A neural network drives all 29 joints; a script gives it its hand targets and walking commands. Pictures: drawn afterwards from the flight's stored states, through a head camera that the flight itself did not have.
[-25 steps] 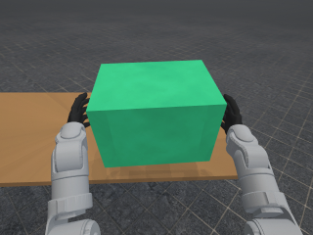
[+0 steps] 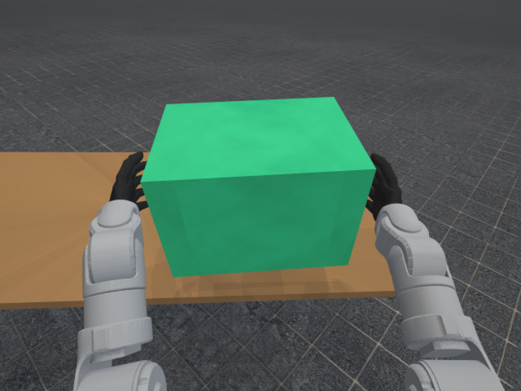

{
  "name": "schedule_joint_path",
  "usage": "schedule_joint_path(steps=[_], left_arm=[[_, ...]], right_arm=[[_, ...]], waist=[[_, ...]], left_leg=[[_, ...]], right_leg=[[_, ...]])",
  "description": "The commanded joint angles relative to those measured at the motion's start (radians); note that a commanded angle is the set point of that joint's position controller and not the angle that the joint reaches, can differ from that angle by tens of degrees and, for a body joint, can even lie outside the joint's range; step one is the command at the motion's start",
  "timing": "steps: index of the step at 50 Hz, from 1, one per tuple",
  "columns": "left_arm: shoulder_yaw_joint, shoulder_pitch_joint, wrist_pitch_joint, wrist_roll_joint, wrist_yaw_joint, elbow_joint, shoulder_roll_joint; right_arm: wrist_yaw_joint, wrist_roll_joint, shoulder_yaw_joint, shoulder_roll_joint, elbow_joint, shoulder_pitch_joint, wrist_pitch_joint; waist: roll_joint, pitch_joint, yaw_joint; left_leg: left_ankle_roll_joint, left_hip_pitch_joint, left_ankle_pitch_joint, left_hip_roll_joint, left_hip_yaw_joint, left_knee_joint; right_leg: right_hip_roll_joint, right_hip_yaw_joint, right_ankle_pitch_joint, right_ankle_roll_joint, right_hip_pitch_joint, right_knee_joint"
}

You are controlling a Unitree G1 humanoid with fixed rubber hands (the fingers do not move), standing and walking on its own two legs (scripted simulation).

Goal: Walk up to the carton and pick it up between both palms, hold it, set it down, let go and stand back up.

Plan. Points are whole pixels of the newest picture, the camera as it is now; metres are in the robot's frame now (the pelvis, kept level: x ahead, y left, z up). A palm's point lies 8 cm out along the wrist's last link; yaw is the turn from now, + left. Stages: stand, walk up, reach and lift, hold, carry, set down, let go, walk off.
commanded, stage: hold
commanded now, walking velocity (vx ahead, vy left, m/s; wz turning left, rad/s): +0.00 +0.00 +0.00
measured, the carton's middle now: (256, 183) +0.43 +0.00 +0.16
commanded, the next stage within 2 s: none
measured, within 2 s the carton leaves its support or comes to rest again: neither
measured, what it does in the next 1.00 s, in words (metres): stands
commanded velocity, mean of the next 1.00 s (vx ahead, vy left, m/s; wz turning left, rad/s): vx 0.00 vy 0.00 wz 0.00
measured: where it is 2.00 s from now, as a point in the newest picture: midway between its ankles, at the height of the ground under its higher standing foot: outside the picture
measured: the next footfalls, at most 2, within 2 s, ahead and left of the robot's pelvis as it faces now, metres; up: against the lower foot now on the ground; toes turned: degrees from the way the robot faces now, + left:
none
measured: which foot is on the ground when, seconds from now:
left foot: down 0.00-1.00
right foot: down 0.00-1.00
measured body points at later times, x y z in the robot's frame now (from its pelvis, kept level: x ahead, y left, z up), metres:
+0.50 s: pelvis +0.00 +0.00 +0.00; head -0.05 +0.02 +0.45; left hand +0.36 +0.19 +0.19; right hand +0.36 -0.20 +0.19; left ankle +0.03 +0.12 -0.75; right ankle +0.02 -0.11 -0.75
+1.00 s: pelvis +0.00 +0.00 +0.00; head -0.06 +0.02 +0.45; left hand +0.36 +0.19 +0.19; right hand +0.36 -0.20 +0.19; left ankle +0.03 +0.12 -0.75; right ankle +0.02 -0.11 -0.75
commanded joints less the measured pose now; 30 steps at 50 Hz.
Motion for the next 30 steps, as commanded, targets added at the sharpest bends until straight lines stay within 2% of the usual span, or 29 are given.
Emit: schedule_joint_path(steps=[1, 4, 7, 10, 14, 15, 18, 21, 25, 30], left_arm=[[-0.431, -0.666, -0.080, -0.194, -0.183, -0.199, -0.367], [-0.452, -0.680, -0.089, -0.212, -0.168, -0.228, -0.365], [-0.444, -0.641, -0.075, -0.201, -0.168, -0.219, -0.362], [-0.427, -0.645, -0.066, -0.188, -0.178, -0.215, -0.354], [-0.424, -0.643, -0.067, -0.195, -0.185, -0.209, -0.354], [-0.424, -0.642, -0.067, -0.194, -0.184, -0.204, -0.354], [-0.415, -0.640, -0.070, -0.192, -0.182, -0.190, -0.357], [-0.415, -0.626, -0.070, -0.196, -0.180, -0.214, -0.344], [-0.426, -0.642, -0.069, -0.200, -0.186, -0.228, -0.344], [-0.403, -0.641, -0.070, -0.190, -0.190, -0.204, -0.333]], right_arm=[[0.176, 0.116, 0.331, 0.395, -0.365, -0.742, -0.076], [0.176, 0.125, 0.341, 0.402, -0.397, -0.747, -0.080], [0.175, 0.122, 0.342, 0.385, -0.374, -0.700, -0.064], [0.174, 0.121, 0.335, 0.380, -0.353, -0.701, -0.055], [0.176, 0.124, 0.339, 0.391, -0.384, -0.725, -0.060], [0.176, 0.123, 0.335, 0.387, -0.378, -0.719, -0.058], [0.177, 0.118, 0.336, 0.383, -0.384, -0.733, -0.061], [0.170, 0.127, 0.361, 0.397, -0.409, -0.721, -0.061], [0.165, 0.131, 0.349, 0.394, -0.392, -0.700, -0.050], [0.164, 0.122, 0.347, 0.393, -0.402, -0.720, -0.051]], waist=[[0.070, -0.388, -0.009], [0.075, -0.424, -0.011], [0.072, -0.386, -0.013], [0.069, -0.354, -0.013], [0.056, -0.376, -0.005], [0.055, -0.365, -0.012], [0.049, -0.360, -0.001], [0.035, -0.420, 0.003], [0.054, -0.391, -0.016], [0.042, -0.366, 0.002]], left_leg=[[-0.037, 0.079, 0.212, -0.042, 0.043, -0.015], [-0.037, 0.098, 0.245, -0.044, 0.038, 0.000], [-0.044, 0.103, 0.261, -0.043, 0.037, 0.000], [-0.040, 0.087, 0.226, -0.042, 0.041, -0.011], [-0.035, 0.075, 0.219, -0.043, 0.042, -0.013], [-0.035, 0.072, 0.216, -0.044, 0.044, -0.013], [-0.035, 0.064, 0.204, -0.043, 0.042, -0.017], [-0.029, 0.089, 0.259, -0.050, 0.044, 0.003], [-0.038, 0.082, 0.253, -0.051, 0.043, 0.000], [-0.027, 0.068, 0.204, -0.053, 0.048, -0.013]], right_leg=[[0.039, -0.016, 0.104, 0.015, 0.104, -0.011], [0.040, -0.016, 0.137, 0.015, 0.092, -0.006], [0.043, -0.014, 0.152, 0.014, 0.097, -0.008], [0.038, -0.014, 0.125, 0.012, 0.096, -0.013], [0.039, -0.012, 0.125, 0.014, 0.115, -0.005], [0.040, -0.012, 0.126, 0.012, 0.106, -0.007], [0.040, -0.018, 0.112, 0.013, 0.098, -0.009], [0.041, -0.010, 0.195, 0.022, 0.130, 0.003], [0.039, -0.011, 0.189, 0.020, 0.123, -0.002], [0.038, -0.010, 0.145, 0.022, 0.112, -0.006]])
